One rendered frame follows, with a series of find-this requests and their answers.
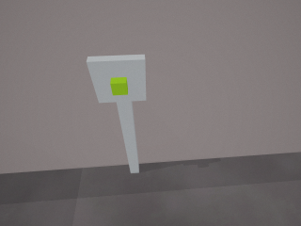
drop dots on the button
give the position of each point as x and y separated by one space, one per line
119 85

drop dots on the panel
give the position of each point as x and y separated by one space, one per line
133 67

